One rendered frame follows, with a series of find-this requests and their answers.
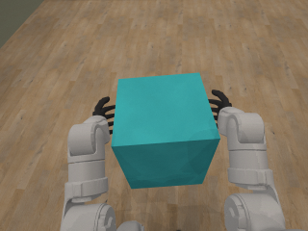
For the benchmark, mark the robot right hand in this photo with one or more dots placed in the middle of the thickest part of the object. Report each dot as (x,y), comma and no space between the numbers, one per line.
(221,104)

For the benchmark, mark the robot left upper arm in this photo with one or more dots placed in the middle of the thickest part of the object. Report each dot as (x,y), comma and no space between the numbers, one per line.
(90,217)

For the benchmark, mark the robot right forearm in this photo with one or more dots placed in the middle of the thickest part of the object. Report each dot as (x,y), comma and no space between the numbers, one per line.
(247,146)

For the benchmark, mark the robot left hand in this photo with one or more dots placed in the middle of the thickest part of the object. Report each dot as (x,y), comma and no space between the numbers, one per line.
(100,111)

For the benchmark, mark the robot left forearm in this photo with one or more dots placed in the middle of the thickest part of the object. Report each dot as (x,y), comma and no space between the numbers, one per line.
(86,165)

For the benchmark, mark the robot left thigh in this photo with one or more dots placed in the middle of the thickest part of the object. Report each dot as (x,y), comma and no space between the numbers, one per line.
(130,225)

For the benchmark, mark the robot right upper arm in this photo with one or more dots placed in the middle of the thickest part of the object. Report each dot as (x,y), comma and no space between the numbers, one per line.
(251,211)

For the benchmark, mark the carton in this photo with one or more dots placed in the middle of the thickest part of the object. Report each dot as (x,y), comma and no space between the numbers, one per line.
(164,131)

